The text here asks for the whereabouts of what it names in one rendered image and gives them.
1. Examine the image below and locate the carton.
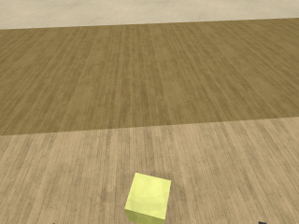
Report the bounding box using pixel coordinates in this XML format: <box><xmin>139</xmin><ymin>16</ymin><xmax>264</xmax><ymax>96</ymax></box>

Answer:
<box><xmin>124</xmin><ymin>173</ymin><xmax>171</xmax><ymax>224</ymax></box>

